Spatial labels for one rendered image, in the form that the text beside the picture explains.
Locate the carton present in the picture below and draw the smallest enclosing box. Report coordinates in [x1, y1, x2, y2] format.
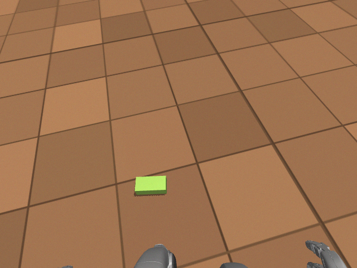
[135, 176, 167, 195]

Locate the right robot hand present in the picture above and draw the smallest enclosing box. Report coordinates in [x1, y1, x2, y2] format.
[305, 240, 347, 268]

